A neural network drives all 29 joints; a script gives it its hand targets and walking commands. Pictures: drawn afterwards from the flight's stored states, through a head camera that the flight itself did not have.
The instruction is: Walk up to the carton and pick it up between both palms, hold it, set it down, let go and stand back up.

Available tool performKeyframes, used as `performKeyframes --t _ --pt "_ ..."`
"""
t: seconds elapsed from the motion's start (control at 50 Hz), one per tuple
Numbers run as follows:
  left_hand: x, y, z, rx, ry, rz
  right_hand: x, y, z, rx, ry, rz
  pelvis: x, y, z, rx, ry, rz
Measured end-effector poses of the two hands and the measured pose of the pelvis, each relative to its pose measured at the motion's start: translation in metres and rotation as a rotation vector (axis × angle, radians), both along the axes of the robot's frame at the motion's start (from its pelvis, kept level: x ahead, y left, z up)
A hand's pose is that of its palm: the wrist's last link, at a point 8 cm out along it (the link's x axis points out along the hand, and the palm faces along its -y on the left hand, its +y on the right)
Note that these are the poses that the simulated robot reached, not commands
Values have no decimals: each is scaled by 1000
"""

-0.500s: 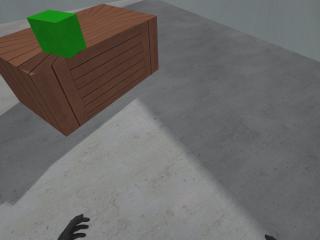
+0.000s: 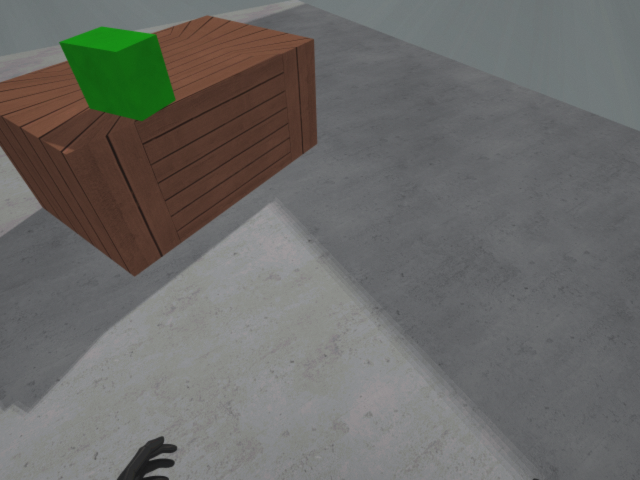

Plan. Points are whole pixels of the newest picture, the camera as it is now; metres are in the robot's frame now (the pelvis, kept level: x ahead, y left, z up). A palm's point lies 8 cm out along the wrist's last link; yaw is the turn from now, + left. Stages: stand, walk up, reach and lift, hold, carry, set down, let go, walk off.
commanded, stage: stand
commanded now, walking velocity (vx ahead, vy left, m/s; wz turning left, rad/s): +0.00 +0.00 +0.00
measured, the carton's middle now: (121, 73) +1.42 +0.74 -0.05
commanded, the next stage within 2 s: none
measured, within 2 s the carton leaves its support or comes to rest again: neither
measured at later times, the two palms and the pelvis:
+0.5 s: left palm out of the picture +0.13 +0.27 -0.08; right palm out of the picture +0.09 -0.27 -0.11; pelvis +0.00 +0.00 +0.00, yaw +0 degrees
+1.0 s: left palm out of the picture +0.11 +0.27 -0.08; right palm out of the picture +0.07 -0.28 -0.11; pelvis -0.01 -0.01 +0.00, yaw +0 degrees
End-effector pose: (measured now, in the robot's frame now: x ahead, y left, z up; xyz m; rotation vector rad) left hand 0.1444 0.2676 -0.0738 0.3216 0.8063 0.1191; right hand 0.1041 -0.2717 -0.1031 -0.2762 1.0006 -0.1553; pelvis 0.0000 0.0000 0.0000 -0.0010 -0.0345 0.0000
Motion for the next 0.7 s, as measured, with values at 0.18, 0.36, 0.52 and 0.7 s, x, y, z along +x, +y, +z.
performKeyframes --t 0.18,0.36,0.52,0.7 --pt "-5 1 -2 1 13 6 -5 -1 -1 0 10 -4 -2 0 0 0 -2 0" --pt "-9 2 -4 1 26 11 -10 -1 -4 0 26 -9 -3 0 0 0 -4 0" --pt "-12 2 -5 3 34 14 -14 -3 -5 1 37 -13 -4 -1 0 1 -6 0" --pt "-19 2 -6 7 46 19 -21 -5 -7 3 50 -18 -7 -2 0 3 -10 0"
